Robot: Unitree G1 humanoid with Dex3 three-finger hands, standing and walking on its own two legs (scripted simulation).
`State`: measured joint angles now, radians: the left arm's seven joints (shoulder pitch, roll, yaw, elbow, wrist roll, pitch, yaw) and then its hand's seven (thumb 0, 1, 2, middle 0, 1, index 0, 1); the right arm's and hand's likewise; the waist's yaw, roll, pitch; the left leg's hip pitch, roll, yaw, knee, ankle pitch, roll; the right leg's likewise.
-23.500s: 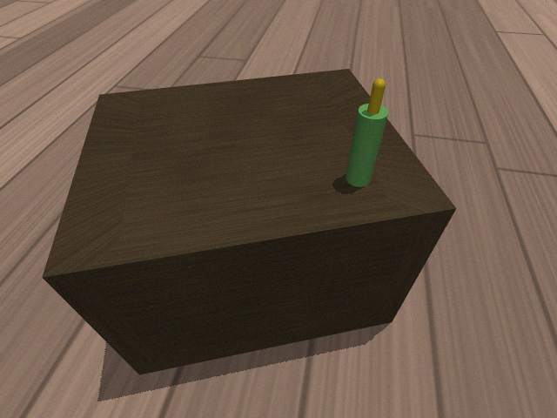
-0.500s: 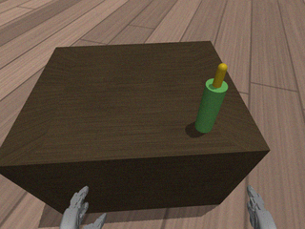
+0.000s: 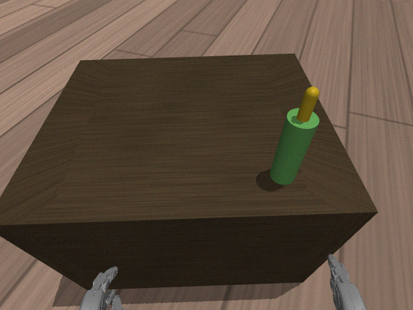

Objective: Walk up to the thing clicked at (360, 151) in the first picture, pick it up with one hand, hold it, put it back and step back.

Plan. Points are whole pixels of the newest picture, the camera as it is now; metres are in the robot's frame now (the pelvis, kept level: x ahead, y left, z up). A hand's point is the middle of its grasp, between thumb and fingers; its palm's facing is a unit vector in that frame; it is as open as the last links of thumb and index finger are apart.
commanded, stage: home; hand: right
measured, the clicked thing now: (295, 139) +0.48 -0.18 +0.06
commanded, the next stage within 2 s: stand in 1.96 s
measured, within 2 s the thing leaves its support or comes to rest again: neither
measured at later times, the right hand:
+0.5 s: hand out of the picture +0.06 -0.26 -0.11, palm faces -0.08 +0.93 -0.37, open 17.3 cm
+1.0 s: hand out of the picture +0.04 -0.26 -0.10, palm faces -0.07 +0.93 -0.37, open 17.3 cm
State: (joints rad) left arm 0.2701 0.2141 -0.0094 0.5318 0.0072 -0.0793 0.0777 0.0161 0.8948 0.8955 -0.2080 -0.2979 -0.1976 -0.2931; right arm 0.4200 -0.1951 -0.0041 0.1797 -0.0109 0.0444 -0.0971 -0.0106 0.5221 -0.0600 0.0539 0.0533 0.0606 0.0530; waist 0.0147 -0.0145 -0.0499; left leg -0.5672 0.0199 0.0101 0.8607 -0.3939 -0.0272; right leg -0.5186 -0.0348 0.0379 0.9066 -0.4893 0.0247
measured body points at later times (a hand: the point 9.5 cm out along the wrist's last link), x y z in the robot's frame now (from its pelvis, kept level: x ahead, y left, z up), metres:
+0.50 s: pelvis -0.01 -0.01 +0.04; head -0.02 +0.00 +0.49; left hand +0.03 +0.30 -0.09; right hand +0.07 -0.31 -0.09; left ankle +0.03 +0.14 -0.69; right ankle -0.02 -0.13 -0.69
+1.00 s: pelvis -0.02 +0.00 +0.05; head -0.02 +0.01 +0.50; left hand +0.03 +0.30 -0.09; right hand +0.05 -0.31 -0.08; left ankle +0.03 +0.14 -0.69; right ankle -0.02 -0.13 -0.69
